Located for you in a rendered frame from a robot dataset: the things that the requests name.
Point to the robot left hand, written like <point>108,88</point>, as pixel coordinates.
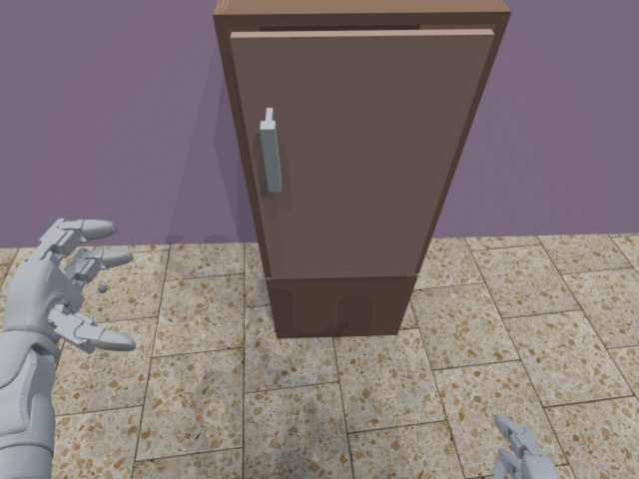
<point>38,285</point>

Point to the robot left forearm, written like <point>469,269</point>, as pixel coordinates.
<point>27,415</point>

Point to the handle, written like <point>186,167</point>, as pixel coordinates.
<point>271,152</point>

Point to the cupboard door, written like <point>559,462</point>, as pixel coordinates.
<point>368,123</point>

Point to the robot right hand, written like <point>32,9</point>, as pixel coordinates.
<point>533,464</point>

